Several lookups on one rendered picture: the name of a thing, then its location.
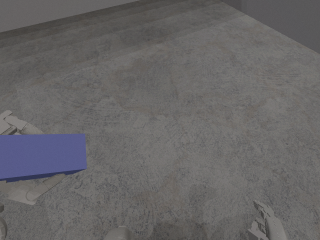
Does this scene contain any robot left hand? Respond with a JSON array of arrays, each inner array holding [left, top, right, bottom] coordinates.
[[0, 110, 66, 205]]

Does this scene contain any left robot thigh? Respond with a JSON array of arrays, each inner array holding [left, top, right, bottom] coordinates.
[[103, 227, 135, 240]]

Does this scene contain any robot right hand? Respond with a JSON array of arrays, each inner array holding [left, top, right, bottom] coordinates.
[[248, 200, 288, 240]]

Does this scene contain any sponge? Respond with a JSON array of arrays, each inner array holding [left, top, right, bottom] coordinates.
[[0, 133, 87, 183]]

